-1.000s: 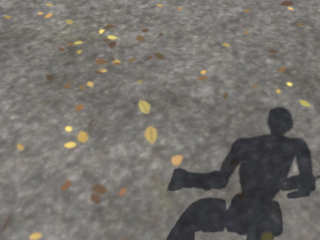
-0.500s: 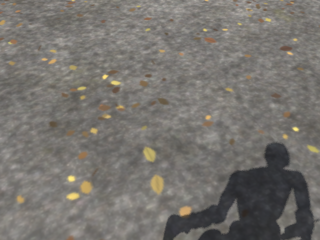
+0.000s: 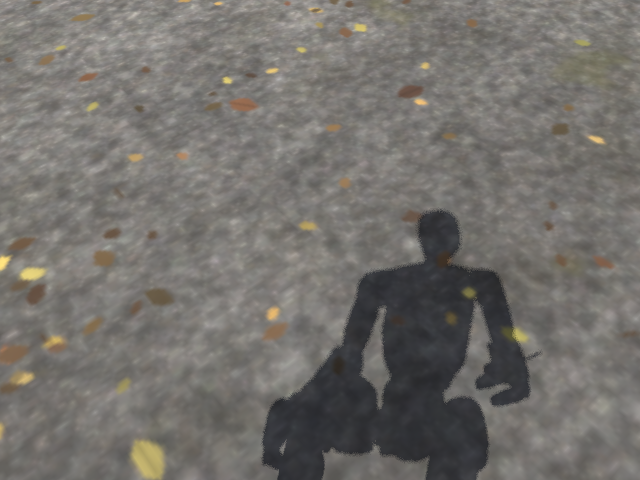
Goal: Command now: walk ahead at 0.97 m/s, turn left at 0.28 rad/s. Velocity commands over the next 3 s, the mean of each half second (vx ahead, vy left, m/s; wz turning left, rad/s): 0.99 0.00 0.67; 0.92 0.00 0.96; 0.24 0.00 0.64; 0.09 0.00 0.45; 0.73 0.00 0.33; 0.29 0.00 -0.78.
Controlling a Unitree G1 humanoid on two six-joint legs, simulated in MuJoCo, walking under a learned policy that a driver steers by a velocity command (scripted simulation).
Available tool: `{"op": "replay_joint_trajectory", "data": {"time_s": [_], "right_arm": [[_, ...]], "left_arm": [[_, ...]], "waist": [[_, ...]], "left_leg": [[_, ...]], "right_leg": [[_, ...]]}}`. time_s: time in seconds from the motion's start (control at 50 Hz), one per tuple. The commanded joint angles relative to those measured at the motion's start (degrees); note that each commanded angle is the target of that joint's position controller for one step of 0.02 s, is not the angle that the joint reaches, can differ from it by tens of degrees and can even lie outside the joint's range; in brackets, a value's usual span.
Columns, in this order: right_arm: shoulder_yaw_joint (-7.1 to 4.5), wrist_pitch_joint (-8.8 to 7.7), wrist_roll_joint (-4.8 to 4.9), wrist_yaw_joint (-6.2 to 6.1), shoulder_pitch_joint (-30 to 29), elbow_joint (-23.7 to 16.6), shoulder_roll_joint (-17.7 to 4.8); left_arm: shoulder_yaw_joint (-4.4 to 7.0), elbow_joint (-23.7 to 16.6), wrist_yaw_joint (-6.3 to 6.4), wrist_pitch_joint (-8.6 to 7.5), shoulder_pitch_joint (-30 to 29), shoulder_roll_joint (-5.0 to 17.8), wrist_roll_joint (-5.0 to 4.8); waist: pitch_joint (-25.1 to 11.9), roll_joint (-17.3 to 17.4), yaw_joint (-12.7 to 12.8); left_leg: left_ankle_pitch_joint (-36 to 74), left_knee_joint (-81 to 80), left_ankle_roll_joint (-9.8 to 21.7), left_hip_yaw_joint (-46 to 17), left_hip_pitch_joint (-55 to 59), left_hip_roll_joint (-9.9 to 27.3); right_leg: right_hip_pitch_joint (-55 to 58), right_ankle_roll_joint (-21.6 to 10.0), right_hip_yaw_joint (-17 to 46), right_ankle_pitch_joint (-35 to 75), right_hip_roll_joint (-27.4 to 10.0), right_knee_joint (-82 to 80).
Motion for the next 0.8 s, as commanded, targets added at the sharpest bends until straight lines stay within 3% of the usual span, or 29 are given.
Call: {"op": "replay_joint_trajectory", "data": {"time_s": [0.02, 0.08, 0.12, 0.14, 0.16, 0.18, 0.2, 0.22, 0.24, 0.26, 0.28, 0.3, 0.34, 0.38, 0.42, 0.46, 0.52, 0.56, 0.58, 0.6, 0.62, 0.64, 0.66, 0.68, 0.7, 0.72, 0.74, 0.76, 0.8], "right_arm": [[-0.5, -0.88, 0.91, 0.69, -7.05, -3.53, -3.12], [-0.13, -1.6, 0.78, 1.53, -6.43, -2.53, -3.3], [-0.72, -1.17, 0.86, 1.19, 0.4, 0.26, -5.39], [-1.45, -0.67, 0.85, 0.65, 6.51, 2.19, -7.42], [-2.67, -0.26, 0.8, 0.16, 16.27, 4.95, -10.22], [-4.07, 0.2, 0.8, -0.33, 28.83, 8.58, -12.64], [-5.42, 0.71, 1.21, -1.07, 38.59, 11.12, -13.7], [-4.74, 1.54, 1.11, -1.41, 32.33, 13.16, -11.53], [-5.13, 1.09, -0.51, -1.77, 21.65, 8.53, -14.5], [-5.28, 0.94, -0.63, -1.96, 17.56, 5.64, -11.47], [-4.75, 0.68, -0.73, -2.12, 15.1, 5.38, -8.4], [-4.45, 0.03, -0.39, -2.03, 13.96, 5.72, -8.06], [-3.85, -1.74, 0.08, -2.5, 13.51, 6.1, -7.97], [-4.3, -3.09, 0.37, -2.17, 13.4, 5.56, -9.55], [-4.65, -3.4, 0.84, -2.01, 15.06, 5.64, -9.15], [-5.27, -3.19, 1.48, -1.67, 17.41, 6.01, -9.68], [-6.14, -2.77, 1.08, -1.68, 19.22, 6.08, -10.99], [-6.62, -2.76, 0.95, -2.22, 17.17, 5.33, -12.17], [-6.97, -2.98, 0.66, -2.23, 15.9, 4.9, -13.8], [-7.41, -3.29, 0.54, -1.97, 12.5, 4.04, -15.89], [-6.88, -4.09, 0.29, -1.83, 9.07, 2.54, -13.67], [-4.23, -4.57, 1.1, -2.21, 9.42, -0.01, -3.07], [-2.92, -3.91, 3.08, -2.13, 14.73, -3.25, -3.55], [-3.47, -2.46, 1.16, -2.62, 8.95, -0.92, -8.13], [-3.83, -1.87, 0.01, -1.88, 5.06, -1.25, -8.92], [-3.89, -1.32, -0.44, -1.06, 2.89, -1.45, -8.38], [-3.57, -0.66, -1.29, -0.09, 1.16, -2.73, -6.71], [-3.0, 0.12, -1.48, 0.56, 0.31, -3.73, -4.94], [-2.06, 1.29, -1.35, 1.29, -2.77, -6.38, -3.05]], "left_arm": [[0.9, -1.31, 0.31, -1.98, 1.96, 6.53, -0.11], [0.19, -0.79, 1.3, -3.02, -0.04, 7.28, -0.14], [0.92, -1.18, 2.79, -2.85, -2.72, 10.29, 0.14], [1.46, -1.51, 3.65, -2.0, -4.26, 11.64, 0.55], [2.01, -2.19, 4.25, -0.74, -6.87, 12.91, 1.31], [2.43, -3.41, 4.68, 0.44, -11.73, 13.74, 1.96], [2.66, -3.84, 4.27, 1.09, -17.48, 13.33, 1.39], [-0.93, -7.56, 2.41, -0.55, -21.08, 0.41, 2.73], [-2.66, -12.37, 1.46, -1.44, -8.77, -2.59, -0.32], [-3.04, -11.6, 1.09, -2.89, -9.41, 2.51, 1.35], [-2.53, -11.06, 0.69, -3.36, -12.19, 6.04, 1.92], [-2.62, -11.67, 0.88, -2.86, -15.02, 6.15, 3.05], [-3.5, -12.12, 0.91, 0.05, -15.66, 4.89, 4.05], [-4.24, -14.49, 0.69, 1.21, -20.2, 4.31, 3.55], [-4.91, -17.27, 0.37, 1.09, -27.41, 3.22, 2.0], [-5.39, -18.67, 0.19, 0.94, -31.48, 1.73, 1.15], [-5.06, -19.92, 0.44, 0.41, -33.63, 2.51, 0.65], [-4.14, -19.21, 0.98, -0.14, -30.16, 4.58, 0.78], [-2.86, -17.54, 1.58, -0.41, -24.43, 7.49, 0.6], [-1.52, -15.08, 2.28, -0.76, -14.11, 10.06, 0.36], [0.38, -12.26, 3.43, -1.0, -0.36, 13.91, 1.09], [1.69, -10.48, 4.24, -0.95, 7.87, 17.58, 3.47], [2.83, -10.6, 3.44, -0.25, 1.53, 20.22, 3.09], [1.83, -12.35, 3.02, 0.24, -5.6, 12.04, 2.69], [0.85, -11.69, 2.74, 0.43, -7.75, 7.99, 2.1], [0.52, -10.1, 2.56, 0.48, -7.13, 6.59, 2.48], [0.21, -7.67, 2.69, 0.17, -4.62, 5.87, 2.19], [-0.12, -5.36, 2.33, -0.28, -2.41, 4.37, 1.64], [-0.36, -2.88, 1.47, -1.29, -0.71, 2.95, 0.35]], "waist": [[8.09, -5.0, 1.76], [5.2, -5.46, -0.02], [-0.42, -8.77, -4.24], [-3.7, -10.13, -7.76], [-7.64, -10.56, -13.05], [-10.24, -10.24, -19.78], [-9.21, -4.32, -26.13], [0.09, 14.44, -15.56], [-11.8, 18.81, -3.74], [-11.46, 4.97, -4.78], [-4.38, -6.86, -2.53], [0.25, -10.98, -0.74], [4.93, -11.11, 1.85], [6.75, -8.09, 0.93], [7.04, -4.6, -2.67], [5.24, -2.06, -6.46], [2.24, 0.89, -8.96], [-0.8, 1.64, -6.86], [-5.15, 1.45, -3.9], [-10.75, 1.35, 2.58], [-17.69, -0.13, 9.31], [-23.8, -14.28, 9.1], [-28.7, -28.38, 2.68], [-17.2, -14.27, 3.35], [-10.05, -7.56, 3.3], [-6.63, -3.92, 2.74], [-4.18, -5.15, 2.01], [-2.61, -7.48, 1.29], [-1.34, -8.09, 0.0]], "left_leg": [[8.88, -10.44, 1.67, 5.05, 1.8, -4.8], [17.19, -21.71, 4.14, 11.17, 10.42, -9.02], [17.42, -23.37, 4.87, 12.73, 18.21, -12.81], [14.09, -22.73, 5.38, 13.38, 23.69, -15.06], [9.59, -21.86, 6.51, 13.02, 32.22, -17.18], [6.52, -23.53, 8.93, 9.78, 41.57, -15.78], [4.82, -30.64, 13.72, 3.53, 49.65, -11.93], [13.36, -21.74, 14.44, -5.47, 53.87, -9.81], [-3.52, -33.98, 26.84, -38.15, 63.97, 0.71], [-24.89, -48.19, 25.8, -49.37, 59.57, 4.58], [-31.38, -51.92, 22.17, -46.54, 47.88, 3.61], [-26.54, -52.29, 20.0, -41.7, 38.34, 1.39], [-19.5, -53.2, 18.36, -32.32, 25.14, -3.51], [-11.73, -55.27, 17.78, -25.27, 17.28, -7.4], [-4.0, -55.48, 15.54, -21.57, 16.72, -9.72], [4.47, -53.27, 12.59, -20.59, 22.47, -10.86], [17.39, -48.1, 10.75, -21.87, 33.66, -9.36], [26.08, -41.99, 8.41, -22.7, 36.98, -9.04], [33.29, -34.63, 7.1, -22.52, 38.4, -9.06], [33.46, -23.21, 6.02, -21.6, 35.76, -10.26], [23.98, -8.02, 5.61, -19.46, 27.4, -11.99], [-21.82, 10.05, 5.55, -12.77, 11.98, -16.56], [-22.98, 20.42, 4.9, -8.05, 1.0, -15.85], [-15.35, 21.02, 5.0, -6.08, -2.82, -10.66], [-10.94, 17.58, 4.3, -4.36, -2.03, -8.85], [-9.94, 15.65, 3.66, -3.92, -0.48, -7.23], [-9.77, 14.47, 3.43, -4.03, -0.15, -5.71], [-9.65, 14.21, 3.32, -3.59, -0.5, -4.56], [-8.7, 14.01, 3.45, -2.75, -3.52, -3.21]], "right_leg": [[-8.38, 4.6, -2.99, 39.19, -11.2, -11.23], [-3.01, 7.25, -7.87, 60.27, -13.01, -12.91], [3.94, 8.77, -9.69, 79.44, -15.45, -6.43], [6.28, 9.26, -9.77, 88.61, -16.7, 0.78], [5.97, 9.45, -9.53, 94.04, -17.56, 13.47], [1.88, 9.1, -9.01, 92.26, -17.68, 31.64], [-8.0, 8.52, -10.69, 64.75, -10.7, 62.03], [-36.27, 8.02, -4.98, -7.65, 0.45, 83.25], [-51.65, 9.36, 7.68, -11.89, -0.45, 90.6], [-51.84, 7.05, 10.94, -5.71, -4.2, 83.61], [-48.78, 6.33, 10.91, -0.16, -7.65, 75.48], [-45.7, 7.08, 9.84, -0.08, -9.5, 69.82], [-40.2, 9.54, 8.47, -0.27, -12.76, 61.04], [-35.4, 11.31, 5.08, 4.32, -14.67, 48.26], [-32.25, 12.2, 3.26, 14.24, -14.74, 35.09], [-30.57, 11.73, 1.76, 22.6, -12.64, 24.92], [-30.12, 10.63, 1.44, 24.01, -9.7, 16.87], [-22.24, 9.77, 2.31, 20.88, -7.53, 11.38], [-15.1, 8.96, 2.67, 16.36, -6.31, 11.45], [-3.8, 8.03, 3.75, 12.91, -7.66, 11.61], [11.09, 6.5, 9.04, 1.87, -14.6, 15.31], [25.2, 4.55, 28.92, -15.89, -31.84, 12.08], [25.89, -1.42, 57.74, -26.56, -38.78, 0.21], [16.35, -0.55, 48.19, -32.29, -33.76, -1.48], [8.53, 0.72, 35.62, -20.2, -30.56, -0.5], [3.32, 1.83, 27.42, -8.53, -28.13, -0.8], [0.1, 2.52, 21.0, -1.63, -26.17, -1.19], [-1.66, 3.52, 16.46, 3.76, -25.1, -1.51], [-2.36, 4.59, 9.91, 13.58, -24.89, -2.55]]}}
Next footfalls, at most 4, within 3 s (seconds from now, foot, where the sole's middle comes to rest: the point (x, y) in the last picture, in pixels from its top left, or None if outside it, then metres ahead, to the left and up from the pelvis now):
0.20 left None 0.40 0.05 -0.77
0.62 right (352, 330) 0.86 -0.01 -0.77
1.04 left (195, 273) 1.03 0.40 -0.77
1.48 right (193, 208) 1.27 0.44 -0.77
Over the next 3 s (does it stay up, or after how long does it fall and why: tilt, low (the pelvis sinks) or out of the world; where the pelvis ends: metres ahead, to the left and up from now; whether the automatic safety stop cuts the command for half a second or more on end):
stays up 1.13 0.79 0.00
